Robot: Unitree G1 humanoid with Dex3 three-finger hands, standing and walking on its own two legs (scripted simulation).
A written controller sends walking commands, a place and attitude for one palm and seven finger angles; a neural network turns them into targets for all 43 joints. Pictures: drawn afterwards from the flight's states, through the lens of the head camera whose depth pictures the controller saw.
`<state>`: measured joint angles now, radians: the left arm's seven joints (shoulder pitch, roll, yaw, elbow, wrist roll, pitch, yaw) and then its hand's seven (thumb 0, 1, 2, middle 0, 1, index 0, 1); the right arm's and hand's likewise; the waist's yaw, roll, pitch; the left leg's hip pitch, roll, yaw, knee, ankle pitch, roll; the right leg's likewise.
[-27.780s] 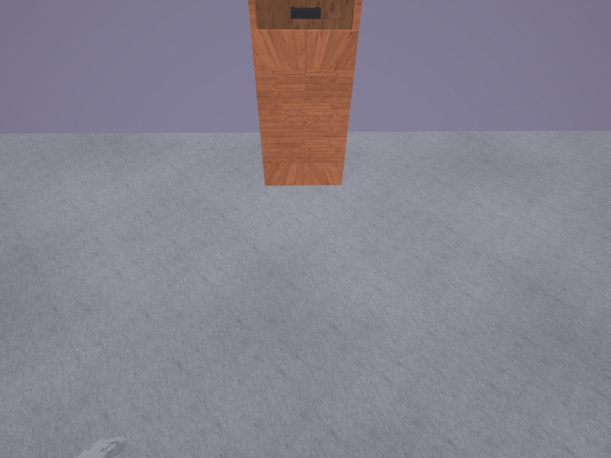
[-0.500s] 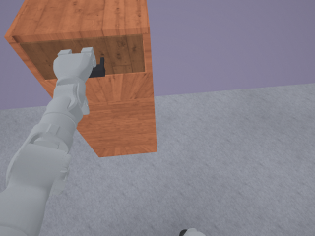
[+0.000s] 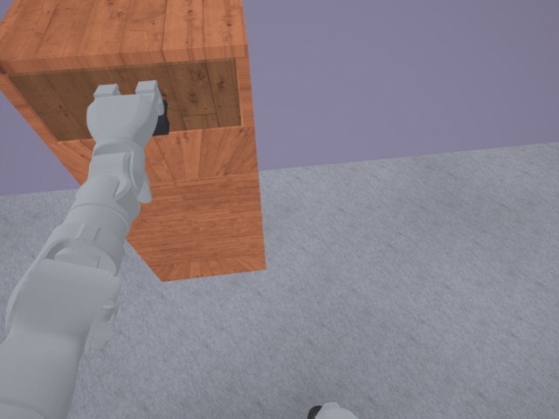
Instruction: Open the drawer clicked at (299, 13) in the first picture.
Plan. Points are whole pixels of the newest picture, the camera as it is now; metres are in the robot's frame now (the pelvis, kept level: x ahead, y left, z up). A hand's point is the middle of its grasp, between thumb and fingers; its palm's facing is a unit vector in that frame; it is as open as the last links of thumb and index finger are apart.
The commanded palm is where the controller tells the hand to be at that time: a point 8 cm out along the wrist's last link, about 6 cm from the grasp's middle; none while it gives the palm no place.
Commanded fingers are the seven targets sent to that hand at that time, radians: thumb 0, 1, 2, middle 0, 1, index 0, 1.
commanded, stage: lower the fingers behind the handle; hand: left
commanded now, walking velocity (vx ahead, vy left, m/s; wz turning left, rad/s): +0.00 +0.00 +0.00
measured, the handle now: (137, 116) +0.59 +0.21 +0.06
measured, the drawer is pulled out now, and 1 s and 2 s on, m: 0.00 0.00 0.00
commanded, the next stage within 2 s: lift the fingers back up to retry in 0.58 s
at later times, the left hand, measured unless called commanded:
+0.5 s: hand (137, 147) +0.50 +0.19 +0.07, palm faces +0.02 +0.03 -1.00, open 14.2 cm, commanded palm +0.48 +0.21 +0.09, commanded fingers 0.00 -0.50 0.30 -0.30 -1.20 -0.30 -1.20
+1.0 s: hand (133, 144) +0.51 +0.20 +0.08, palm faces -0.03 +0.00 -1.00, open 14.0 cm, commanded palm +0.48 +0.21 +0.14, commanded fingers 0.00 -0.50 0.30 -0.30 -1.20 -0.30 -1.20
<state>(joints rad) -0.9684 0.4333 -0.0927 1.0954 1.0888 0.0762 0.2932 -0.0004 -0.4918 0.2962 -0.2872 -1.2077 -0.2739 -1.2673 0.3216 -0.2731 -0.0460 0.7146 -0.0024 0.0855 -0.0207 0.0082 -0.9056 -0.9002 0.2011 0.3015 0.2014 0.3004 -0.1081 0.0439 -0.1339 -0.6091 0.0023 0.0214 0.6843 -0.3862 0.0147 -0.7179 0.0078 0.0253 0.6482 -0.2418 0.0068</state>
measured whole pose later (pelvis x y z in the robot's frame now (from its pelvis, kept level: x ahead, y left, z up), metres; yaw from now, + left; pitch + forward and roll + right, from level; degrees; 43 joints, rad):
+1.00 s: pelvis -0.02 +0.01 -0.01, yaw -1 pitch +18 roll +0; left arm -0.99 0.51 -0.05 1.08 1.07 0.02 0.19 0.00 -0.49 0.30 -0.28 -1.22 -0.28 -1.22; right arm 0.37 -0.27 -0.02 0.68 0.01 0.07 -0.05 0.01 -0.91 -0.90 0.20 0.30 0.20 0.30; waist -0.14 0.06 -0.12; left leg -0.67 0.00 0.04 0.74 -0.39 0.03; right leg -0.77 0.01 0.05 0.68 -0.23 0.02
